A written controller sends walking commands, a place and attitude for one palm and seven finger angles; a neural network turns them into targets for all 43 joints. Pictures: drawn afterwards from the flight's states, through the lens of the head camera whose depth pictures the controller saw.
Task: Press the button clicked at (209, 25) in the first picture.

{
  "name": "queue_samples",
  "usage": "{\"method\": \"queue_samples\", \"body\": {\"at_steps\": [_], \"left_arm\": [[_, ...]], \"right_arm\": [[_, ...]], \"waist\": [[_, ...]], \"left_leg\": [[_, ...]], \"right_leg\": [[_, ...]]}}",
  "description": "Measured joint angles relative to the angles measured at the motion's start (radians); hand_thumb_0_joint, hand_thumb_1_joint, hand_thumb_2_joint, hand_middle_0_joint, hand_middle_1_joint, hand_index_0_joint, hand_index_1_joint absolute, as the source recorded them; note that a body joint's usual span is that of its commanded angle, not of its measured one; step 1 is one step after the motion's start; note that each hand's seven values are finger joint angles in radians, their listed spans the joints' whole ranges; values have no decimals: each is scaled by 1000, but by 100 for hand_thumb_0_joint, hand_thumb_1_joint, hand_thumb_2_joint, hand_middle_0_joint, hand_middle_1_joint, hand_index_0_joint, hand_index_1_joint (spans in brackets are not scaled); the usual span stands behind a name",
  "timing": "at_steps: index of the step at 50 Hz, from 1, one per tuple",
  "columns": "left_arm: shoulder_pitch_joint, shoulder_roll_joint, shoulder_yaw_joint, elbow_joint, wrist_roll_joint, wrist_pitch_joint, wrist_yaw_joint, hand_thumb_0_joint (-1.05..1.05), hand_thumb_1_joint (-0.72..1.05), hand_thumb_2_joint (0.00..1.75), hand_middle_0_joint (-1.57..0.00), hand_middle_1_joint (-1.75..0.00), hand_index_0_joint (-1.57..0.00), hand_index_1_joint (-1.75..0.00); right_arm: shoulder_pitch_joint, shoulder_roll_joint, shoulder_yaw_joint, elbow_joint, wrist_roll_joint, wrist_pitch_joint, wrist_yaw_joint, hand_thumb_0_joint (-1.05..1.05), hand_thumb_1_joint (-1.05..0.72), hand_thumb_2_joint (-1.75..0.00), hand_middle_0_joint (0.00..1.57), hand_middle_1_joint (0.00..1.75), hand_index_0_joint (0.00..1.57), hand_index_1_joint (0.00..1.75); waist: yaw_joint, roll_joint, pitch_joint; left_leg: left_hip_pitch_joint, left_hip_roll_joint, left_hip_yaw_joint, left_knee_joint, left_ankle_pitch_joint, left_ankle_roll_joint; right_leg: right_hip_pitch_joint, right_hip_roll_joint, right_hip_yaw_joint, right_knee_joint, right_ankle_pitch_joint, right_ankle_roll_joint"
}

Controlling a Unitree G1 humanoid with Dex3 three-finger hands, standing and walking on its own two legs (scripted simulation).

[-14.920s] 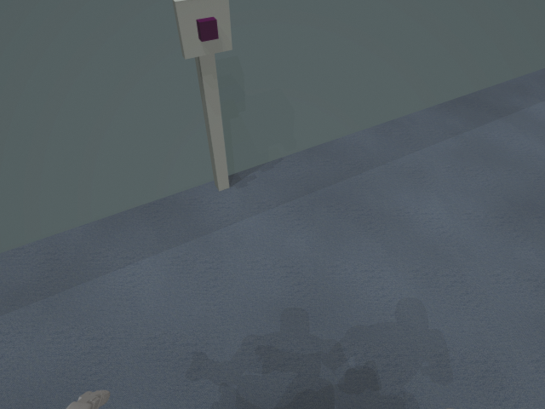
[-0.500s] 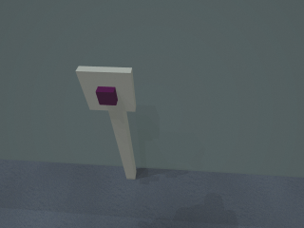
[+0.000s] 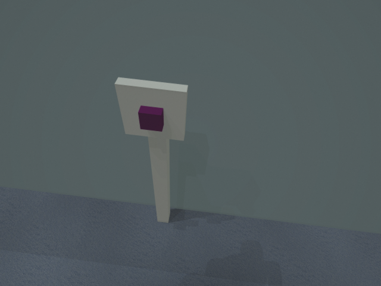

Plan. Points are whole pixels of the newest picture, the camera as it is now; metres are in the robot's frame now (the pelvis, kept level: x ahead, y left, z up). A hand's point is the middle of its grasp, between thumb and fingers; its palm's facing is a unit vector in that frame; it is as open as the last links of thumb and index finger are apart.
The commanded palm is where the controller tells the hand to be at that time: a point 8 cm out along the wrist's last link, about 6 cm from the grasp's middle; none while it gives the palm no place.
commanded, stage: come to a stop and stand still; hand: left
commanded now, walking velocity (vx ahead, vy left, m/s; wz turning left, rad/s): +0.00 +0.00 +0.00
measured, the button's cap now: (151, 117) +0.51 +0.16 +0.04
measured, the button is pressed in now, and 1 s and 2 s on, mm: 0 0 0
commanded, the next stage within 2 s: look again from close up in 0.22 s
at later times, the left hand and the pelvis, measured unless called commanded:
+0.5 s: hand out of the picture -0.01 +0.17 -0.17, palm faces +0.00 -0.98 -0.20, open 7.4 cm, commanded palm none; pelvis +0.01 +0.00 +0.00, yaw +1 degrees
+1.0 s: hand out of the picture +0.08 +0.16 -0.14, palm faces +0.15 -0.96 -0.23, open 7.2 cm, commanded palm +0.12 +0.20 -0.06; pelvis +0.02 -0.03 +0.00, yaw -1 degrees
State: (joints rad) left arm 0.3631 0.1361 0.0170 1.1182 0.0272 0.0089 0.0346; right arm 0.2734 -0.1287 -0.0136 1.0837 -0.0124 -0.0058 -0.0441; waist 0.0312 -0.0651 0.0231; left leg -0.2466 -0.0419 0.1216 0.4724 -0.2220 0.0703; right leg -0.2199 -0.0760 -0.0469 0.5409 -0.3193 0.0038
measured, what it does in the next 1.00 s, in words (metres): stands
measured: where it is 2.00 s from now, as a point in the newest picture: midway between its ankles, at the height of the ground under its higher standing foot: outside the picture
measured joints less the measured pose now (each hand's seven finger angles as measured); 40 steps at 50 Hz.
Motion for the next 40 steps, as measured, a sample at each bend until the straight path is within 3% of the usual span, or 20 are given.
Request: {"method": "queue_samples", "body": {"at_steps": [5, 16, 21, 29, 40], "left_arm": [[-28, -21, -16, 8, -1, -15, 0, 0, 91, 90, -19, -29, -19, -30], [-46, -16, -23, 10, -5, -17, 6, 1, 92, 90, -19, -29, -20, -30], [-49, -20, -39, -11, 1, -22, 10, 0, 91, 90, -20, -29, -20, -30], [-41, -10, -37, -2, -7, -28, 10, 0, 91, 90, -20, -29, -20, -30], [-70, -3, -39, -5, -8, -27, 13, 0, 91, 90, -19, -29, -20, -30]], "right_arm": [[8, -18, 1, 28, 2, 2, 2, 2, -96, -90, 20, 30, 20, 30], [49, 17, 21, 53, 1, -10, 14, 1, -93, -90, 20, 30, 20, 30], [61, 5, 23, -4, -4, 0, 31, 1, -92, -90, 20, 30, 20, 30], [49, -25, 24, -5, -5, -1, 25, 1, -92, -90, 20, 30, 20, 30], [4, -44, 26, 16, 0, -15, 19, 1, -93, -90, 20, 30, 20, 30]], "waist": [[-8, 52, -27], [-28, 37, -21], [-46, 71, 6], [-36, 119, -6], [-33, 83, -11]], "left_leg": [[31, 7, -8, -34, 8, 0], [55, 13, -2, -82, 29, -8], [-28, 24, -17, 27, -17, -6], [-12, 13, -12, 36, -39, -4], [45, 29, -2, -2, -38, -28]], "right_leg": [[48, 10, -7, -74, 43, 32], [68, 20, -1, -119, 64, 24], [6, 24, -17, -44, 29, 12], [11, 12, -10, -11, -4, 25], [53, 30, 1, -34, -9, 6]]}}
